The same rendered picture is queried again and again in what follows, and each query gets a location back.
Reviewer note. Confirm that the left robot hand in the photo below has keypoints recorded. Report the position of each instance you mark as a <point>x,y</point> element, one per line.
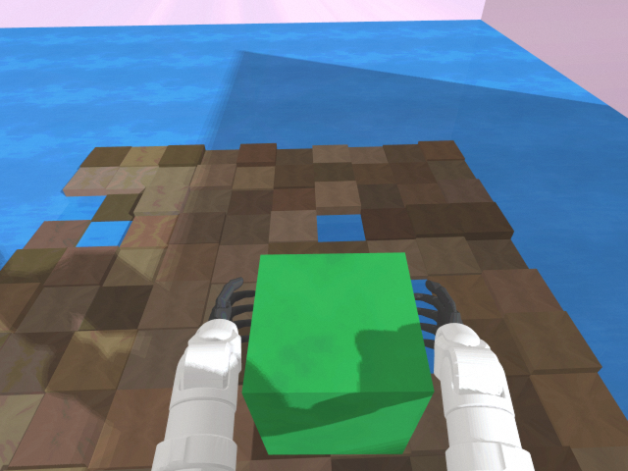
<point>223,308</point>

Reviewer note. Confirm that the right robot hand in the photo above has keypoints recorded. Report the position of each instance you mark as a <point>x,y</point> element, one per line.
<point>445,305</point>

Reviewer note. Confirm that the right robot forearm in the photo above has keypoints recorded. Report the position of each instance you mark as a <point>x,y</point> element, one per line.
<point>481,427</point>

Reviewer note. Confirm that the carton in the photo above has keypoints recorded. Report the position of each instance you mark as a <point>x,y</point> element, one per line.
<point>336,361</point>

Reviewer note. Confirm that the left robot forearm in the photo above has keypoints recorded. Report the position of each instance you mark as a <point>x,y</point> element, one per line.
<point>200,428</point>

